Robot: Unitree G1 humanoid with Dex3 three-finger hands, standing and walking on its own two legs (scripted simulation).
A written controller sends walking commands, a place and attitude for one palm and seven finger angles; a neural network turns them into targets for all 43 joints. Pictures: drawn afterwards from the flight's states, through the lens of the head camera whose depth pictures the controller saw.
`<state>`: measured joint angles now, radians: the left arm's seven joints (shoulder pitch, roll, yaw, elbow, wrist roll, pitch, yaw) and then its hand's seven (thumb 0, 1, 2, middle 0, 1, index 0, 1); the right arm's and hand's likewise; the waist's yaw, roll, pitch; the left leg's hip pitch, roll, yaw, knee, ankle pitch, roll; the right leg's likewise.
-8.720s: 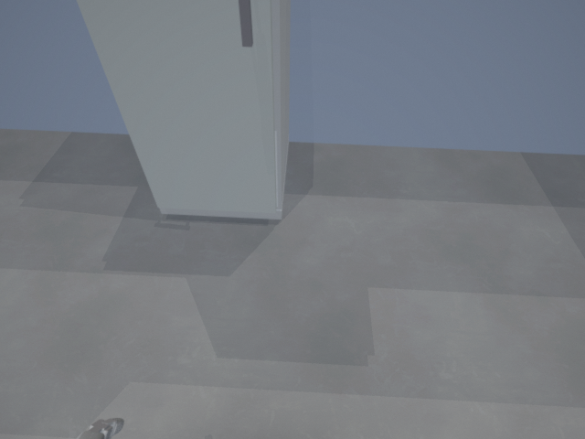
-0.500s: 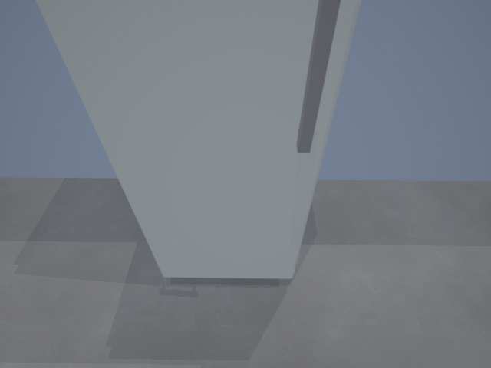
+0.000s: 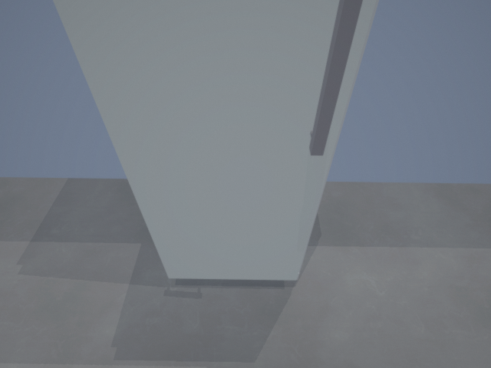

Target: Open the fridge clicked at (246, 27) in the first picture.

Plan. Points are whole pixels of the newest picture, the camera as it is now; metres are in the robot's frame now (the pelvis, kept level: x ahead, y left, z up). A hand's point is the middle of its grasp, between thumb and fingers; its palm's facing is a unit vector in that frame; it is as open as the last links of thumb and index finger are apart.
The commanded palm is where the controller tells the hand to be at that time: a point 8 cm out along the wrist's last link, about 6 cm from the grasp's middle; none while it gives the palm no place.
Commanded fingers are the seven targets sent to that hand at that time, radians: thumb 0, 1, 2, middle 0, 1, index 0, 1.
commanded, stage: look again from close up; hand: right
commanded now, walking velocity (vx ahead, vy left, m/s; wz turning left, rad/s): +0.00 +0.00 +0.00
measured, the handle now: (330, 70) +0.56 -0.12 +0.23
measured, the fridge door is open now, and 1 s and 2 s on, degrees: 0 0 0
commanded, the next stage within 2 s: shuffle to correct the standing spot in 1.26 s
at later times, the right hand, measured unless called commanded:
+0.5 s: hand out of the picture -0.02 -0.14 -0.18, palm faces +0.05 +0.99 -0.16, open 7.3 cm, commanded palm none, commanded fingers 0.00 -0.90 -0.90 0.20 0.30 0.20 0.30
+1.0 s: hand out of the picture -0.01 -0.14 -0.18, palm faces +0.06 +0.98 -0.16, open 7.3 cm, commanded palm none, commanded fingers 0.00 -0.90 -0.90 0.20 0.30 0.20 0.30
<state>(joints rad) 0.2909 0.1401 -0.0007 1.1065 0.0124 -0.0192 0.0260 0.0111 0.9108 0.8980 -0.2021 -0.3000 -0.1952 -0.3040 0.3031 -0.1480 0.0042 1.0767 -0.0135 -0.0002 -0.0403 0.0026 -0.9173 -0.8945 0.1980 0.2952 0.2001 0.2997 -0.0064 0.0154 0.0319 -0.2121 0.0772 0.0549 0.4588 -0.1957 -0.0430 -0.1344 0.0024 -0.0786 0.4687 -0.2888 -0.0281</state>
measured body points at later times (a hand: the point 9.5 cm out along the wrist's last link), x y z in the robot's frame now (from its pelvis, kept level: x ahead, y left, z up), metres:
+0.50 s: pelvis -0.01 +0.02 +0.00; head +0.00 +0.01 +0.45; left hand -0.01 +0.23 -0.16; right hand -0.02 -0.20 -0.16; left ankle +0.03 +0.15 -0.74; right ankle -0.02 -0.10 -0.74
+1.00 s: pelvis -0.01 +0.02 +0.00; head +0.00 +0.01 +0.45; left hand -0.02 +0.23 -0.16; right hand -0.01 -0.19 -0.16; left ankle +0.03 +0.15 -0.74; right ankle -0.02 -0.10 -0.74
